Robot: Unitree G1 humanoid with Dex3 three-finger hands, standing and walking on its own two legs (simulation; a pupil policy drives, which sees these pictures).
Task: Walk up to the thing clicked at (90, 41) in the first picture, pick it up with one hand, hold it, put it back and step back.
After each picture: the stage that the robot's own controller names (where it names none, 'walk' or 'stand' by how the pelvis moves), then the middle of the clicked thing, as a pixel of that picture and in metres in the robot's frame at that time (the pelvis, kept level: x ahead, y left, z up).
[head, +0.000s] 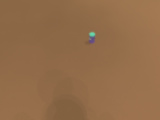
stand; (92, 37) +1.45 -0.10 -0.72
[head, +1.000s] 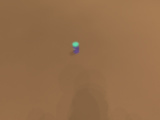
walk; (75, 47) +1.32 +0.18 -0.70
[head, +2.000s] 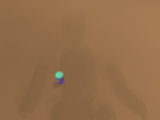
walk; (60, 78) +0.82 +0.27 -0.71
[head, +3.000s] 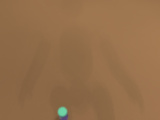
walk; (63, 114) +0.49 +0.18 -0.69
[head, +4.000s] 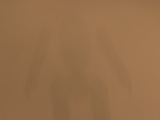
stand; out of the picture +0.32 +0.17 -0.71
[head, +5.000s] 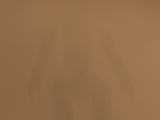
stand; out of the picture +0.32 +0.15 -0.72
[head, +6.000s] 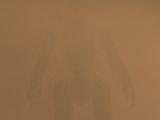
stand; out of the picture +0.33 +0.17 -0.73
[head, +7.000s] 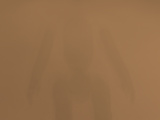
stand; out of the picture +0.32 +0.17 -0.73
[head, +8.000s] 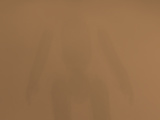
go down; out of the picture +0.31 +0.17 -0.73
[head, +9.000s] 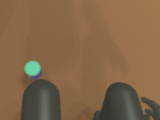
go down; (34, 70) +0.39 +0.21 -0.35
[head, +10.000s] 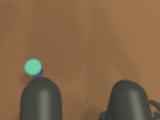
approach; (35, 69) +0.39 +0.22 -0.31
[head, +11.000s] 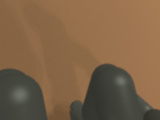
close in; out of the picture +0.37 +0.26 -0.22
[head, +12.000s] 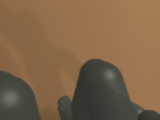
close; out of the picture +0.37 +0.27 -0.21
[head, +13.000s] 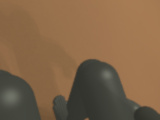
lift; out of the picture +0.37 +0.27 -0.22
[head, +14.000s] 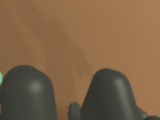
lift; out of the picture +0.29 +0.25 -0.19
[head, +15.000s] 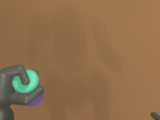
lift; (29, 89) +0.32 +0.18 +0.01
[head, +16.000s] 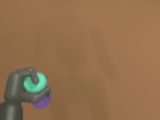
hold; (38, 91) +0.32 +0.16 +0.00
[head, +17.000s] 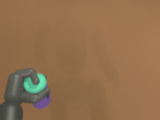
hold; (38, 91) +0.32 +0.17 +0.00
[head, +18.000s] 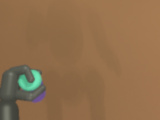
crouch; (33, 87) +0.34 +0.18 -0.06
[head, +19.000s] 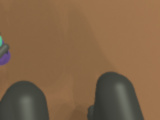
lower; out of the picture +0.44 +0.25 -0.11
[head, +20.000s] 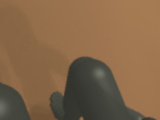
lower; out of the picture +0.41 +0.28 -0.22
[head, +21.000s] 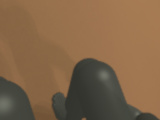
lower; out of the picture +0.40 +0.29 -0.22
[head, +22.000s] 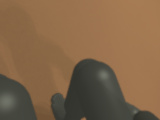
lower; out of the picture +0.40 +0.29 -0.23
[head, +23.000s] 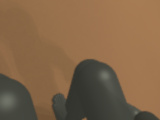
lower; out of the picture +0.39 +0.28 -0.22
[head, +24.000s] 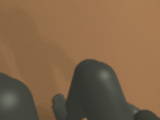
open; out of the picture +0.38 +0.26 -0.23
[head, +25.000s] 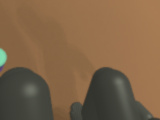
stand; out of the picture +0.38 +0.24 -0.24
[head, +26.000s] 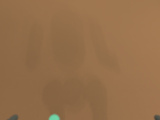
stand; out of the picture +0.35 +0.17 -0.61
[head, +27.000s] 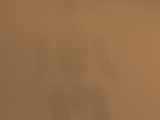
stand; out of the picture +0.35 +0.17 -0.67
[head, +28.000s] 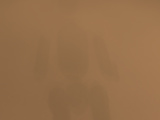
stand; out of the picture +0.35 +0.16 -0.67
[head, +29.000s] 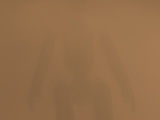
stand; out of the picture +0.36 +0.16 -0.72
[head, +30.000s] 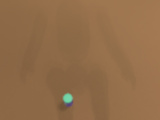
walk; (68, 100) +0.46 +0.13 -0.69
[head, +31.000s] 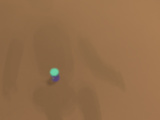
walk; (55, 75) +0.70 +0.22 -0.69
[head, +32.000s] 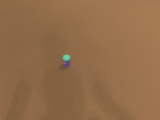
stand; (66, 61) +1.00 +0.18 -0.70
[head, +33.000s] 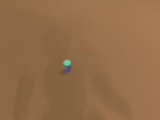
stand; (67, 66) +0.96 +0.17 -0.72
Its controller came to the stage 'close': yes
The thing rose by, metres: 0.70
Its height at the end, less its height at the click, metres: +0.00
